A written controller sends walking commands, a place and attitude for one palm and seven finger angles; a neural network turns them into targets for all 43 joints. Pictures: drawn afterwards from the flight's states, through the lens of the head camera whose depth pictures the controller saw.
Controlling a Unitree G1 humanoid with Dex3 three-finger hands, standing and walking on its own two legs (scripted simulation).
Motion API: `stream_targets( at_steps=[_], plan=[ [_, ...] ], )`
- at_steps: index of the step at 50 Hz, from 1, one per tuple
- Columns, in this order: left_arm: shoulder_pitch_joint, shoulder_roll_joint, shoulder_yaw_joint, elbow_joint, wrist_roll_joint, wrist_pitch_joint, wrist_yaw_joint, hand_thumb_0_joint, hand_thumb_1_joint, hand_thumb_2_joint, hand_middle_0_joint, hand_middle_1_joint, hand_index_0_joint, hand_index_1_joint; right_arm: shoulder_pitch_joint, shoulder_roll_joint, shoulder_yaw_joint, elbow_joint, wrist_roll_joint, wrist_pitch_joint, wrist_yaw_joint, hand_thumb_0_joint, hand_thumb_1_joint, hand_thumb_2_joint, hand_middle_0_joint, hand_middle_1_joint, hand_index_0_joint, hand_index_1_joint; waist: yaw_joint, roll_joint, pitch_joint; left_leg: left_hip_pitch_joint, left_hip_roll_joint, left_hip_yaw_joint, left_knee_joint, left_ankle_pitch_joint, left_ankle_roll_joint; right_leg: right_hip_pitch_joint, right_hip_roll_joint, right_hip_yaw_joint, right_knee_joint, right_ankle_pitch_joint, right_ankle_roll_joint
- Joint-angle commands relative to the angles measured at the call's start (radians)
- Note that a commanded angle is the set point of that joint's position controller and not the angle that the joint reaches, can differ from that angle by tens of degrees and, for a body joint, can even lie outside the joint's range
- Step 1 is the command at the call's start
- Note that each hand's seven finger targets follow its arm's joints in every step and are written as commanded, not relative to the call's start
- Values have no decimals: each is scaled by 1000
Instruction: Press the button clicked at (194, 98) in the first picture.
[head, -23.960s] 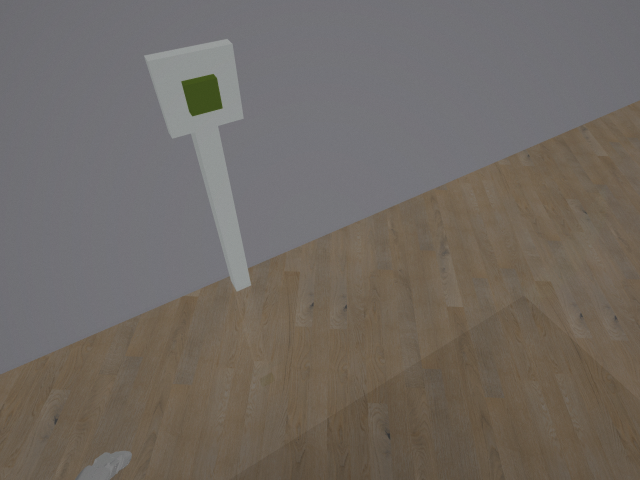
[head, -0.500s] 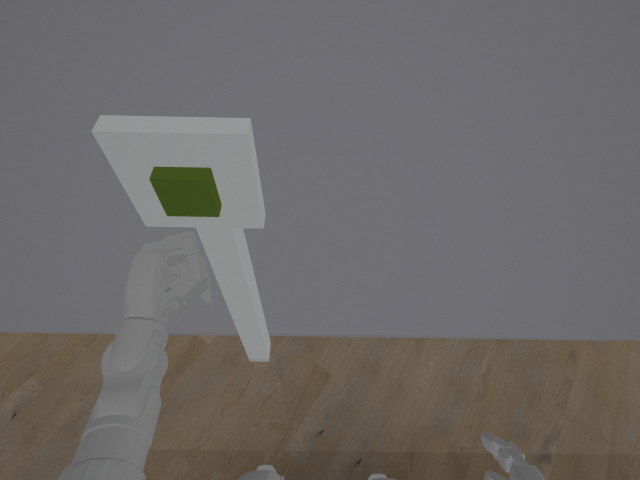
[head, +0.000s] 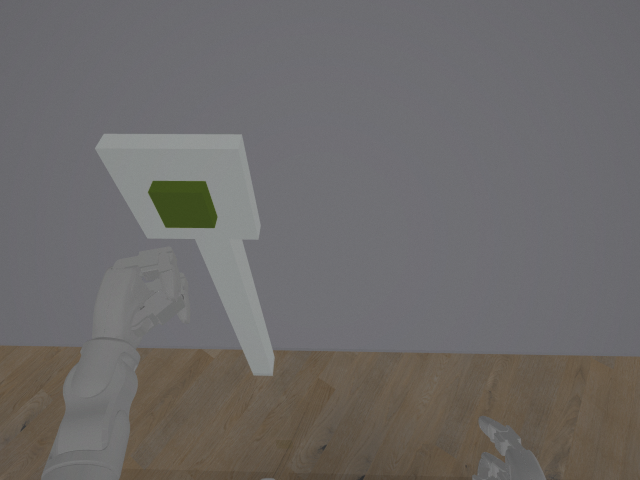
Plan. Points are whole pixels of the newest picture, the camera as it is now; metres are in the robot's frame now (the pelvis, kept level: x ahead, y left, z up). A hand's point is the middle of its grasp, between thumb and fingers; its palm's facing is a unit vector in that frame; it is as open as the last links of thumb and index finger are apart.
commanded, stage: draw the hand back to the body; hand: left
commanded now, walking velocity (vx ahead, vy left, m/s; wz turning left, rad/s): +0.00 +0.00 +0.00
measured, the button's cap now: (185, 203) +0.46 +0.20 +0.08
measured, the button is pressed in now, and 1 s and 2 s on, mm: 0 0 0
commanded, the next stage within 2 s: step back with the hand held close in 1.30 s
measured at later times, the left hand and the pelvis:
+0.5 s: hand (100, 341) +0.24 +0.21 +0.13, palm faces +0.17 -0.95 -0.24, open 3.1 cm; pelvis +0.00 +0.02 +0.03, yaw +0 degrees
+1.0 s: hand out of the picture +0.20 +0.26 +0.20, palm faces +0.36 -0.84 -0.40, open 3.1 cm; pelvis +0.02 +0.03 +0.05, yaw +0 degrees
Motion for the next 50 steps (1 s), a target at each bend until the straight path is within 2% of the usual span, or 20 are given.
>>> stream_targets(
  at_steps=[1,3,9,12,16,17,18,19,21,22,25,29,31,33,37,41,42,47,48,50],
  plan=[
    [-30,155,83,-245,-49,-24,-13,0,900,900,-1300,-1500,-1300,-1500,-69,-122,-42,-178,12,-61,-8,0,-900,-900,200,300,200,300,29,-87,-196,119,-19,-41,-123,262,23,230,-42,101,-178,504,86],
    [-18,164,92,-260,-58,-3,-26,0,900,900,-1300,-1500,-1300,-1500,-75,-131,-42,-182,15,-65,-13,0,-900,-900,200,300,200,300,23,-108,-152,115,-20,-42,-133,230,24,228,-50,118,-207,466,96],
    [-24,164,66,-456,-66,9,-38,0,900,900,-1300,-1500,-1300,-1500,-88,-127,-43,-189,17,-106,-31,0,-900,-900,200,300,200,300,17,0,-173,227,-18,-47,-172,236,29,223,-41,100,-248,373,78],
    [4,203,105,-480,-76,9,-34,0,900,900,-1300,-1500,-1300,-1500,-86,-130,-39,-177,16,-126,-39,0,-900,-900,200,300,200,300,17,-45,-141,241,-12,-61,-187,226,30,219,-33,91,-267,322,74],
    [48,194,103,-506,-73,46,-43,0,900,900,-1300,-1500,-1300,-1500,-99,-122,-30,-174,21,-152,-44,0,-900,-900,200,300,200,300,31,45,-98,286,-13,-67,-231,215,23,209,-29,60,-286,283,51],
    [58,295,102,-553,61,71,90,0,900,900,-1300,-1500,-1300,-1500,-135,-115,-43,-156,3,-136,-57,0,-900,-900,200,300,200,300,76,-10,-72,307,-4,-68,-268,205,28,222,-59,120,-369,252,34],
    [97,198,42,-577,79,90,148,0,900,900,-1300,-1500,-1300,-1500,-151,-98,-33,-164,-1,-133,-63,0,-900,-900,200,300,200,300,54,-7,-23,334,-5,-58,-289,196,29,221,-65,120,-401,239,41],
    [167,158,12,-569,85,111,177,0,900,900,-1300,-1500,-1300,-1500,-141,-97,-31,-164,-2,-131,-63,0,-900,-900,200,300,200,300,52,-15,0,341,-1,-65,-307,178,26,228,-66,102,-401,219,42],
    [223,169,18,-605,117,134,225,0,900,900,-1300,-1500,-1300,-1500,-145,-97,-28,-151,-4,-119,-63,0,-900,-900,200,300,200,300,60,12,-5,389,6,-64,-338,216,29,280,-61,89,-409,266,37],
    [251,182,26,-613,125,143,239,0,900,900,-1300,-1500,-1300,-1500,-150,-99,-27,-146,-8,-115,-62,0,-900,-900,200,300,200,300,66,-36,-5,396,9,-65,-352,235,31,307,-56,86,-423,282,39],
    [231,211,59,-680,148,156,276,0,900,900,-1300,-1500,-1300,-1500,-168,-96,-22,-142,-15,-104,-66,0,-900,-900,200,300,200,300,65,-36,-5,453,11,-64,-399,257,30,350,-54,77,-452,297,37],
    [240,212,66,-759,169,168,302,0,900,900,-1300,-1500,-1300,-1500,-180,-87,-15,-127,-22,-109,-67,0,-900,-900,200,300,200,300,67,45,8,525,16,-72,-450,304,22,391,-49,66,-480,323,28],
    [264,206,65,-795,175,171,310,0,900,900,-1300,-1500,-1300,-1500,-179,-86,-13,-123,-27,-116,-62,0,-900,-900,200,300,200,300,71,59,13,552,20,-79,-467,356,16,413,-47,60,-486,358,25],
    [309,206,68,-842,179,172,313,0,900,900,-1300,-1500,-1300,-1500,-177,-89,-14,-120,-32,-124,-56,0,-900,-900,200,300,200,300,79,39,-15,578,24,-82,-475,434,14,450,-46,57,-486,404,25],
    [426,195,89,-838,180,186,309,0,900,900,-1300,-1500,-1300,-1500,-181,-95,-24,-112,-37,-120,-39,0,-900,-900,200,300,200,300,88,-28,28,582,31,-77,-485,509,10,466,-40,54,-505,447,30],
    [451,214,135,-889,181,184,307,0,900,900,-1300,-1500,-1300,-1500,-176,-93,-29,-113,-42,-107,-30,0,-900,-900,200,300,200,300,93,8,34,589,32,-75,-494,551,0,487,-42,52,-510,467,30],
    [467,236,162,-881,180,186,307,0,900,900,-1300,-1500,-1300,-1500,-182,-94,-31,-109,-44,-105,-29,0,-900,-900,200,300,200,300,99,-17,51,575,30,-73,-495,532,2,491,-38,55,-521,467,29],
    [479,261,206,-977,179,168,307,0,900,900,-1300,-1500,-1300,-1500,-187,-88,-35,-116,-42,-109,-30,0,-900,-900,200,300,200,300,104,27,16,602,30,-66,-488,552,0,506,-38,63,-527,480,30],
    [485,258,208,-978,176,169,308,0,900,900,-1300,-1500,-1300,-1500,-188,-85,-32,-117,-42,-110,-31,0,-900,-900,200,300,200,300,104,53,38,597,30,-65,-490,539,-1,496,-41,65,-528,474,30],
    [502,256,222,-987,173,163,309,0,900,900,-1300,-1500,-1300,-1500,-188,-82,-34,-115,-40,-114,-30,0,-900,-900,200,300,200,300,104,35,53,591,29,-65,-494,513,-2,490,-39,62,-535,460,30]
  ],
)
